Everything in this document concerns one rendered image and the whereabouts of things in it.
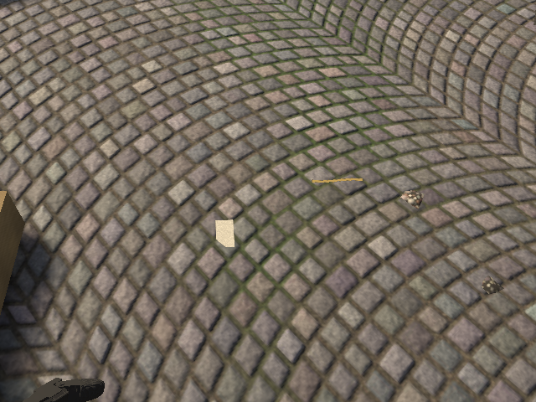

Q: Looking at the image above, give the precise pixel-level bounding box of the left robot hand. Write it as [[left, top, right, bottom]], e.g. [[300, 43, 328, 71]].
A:
[[23, 378, 105, 402]]

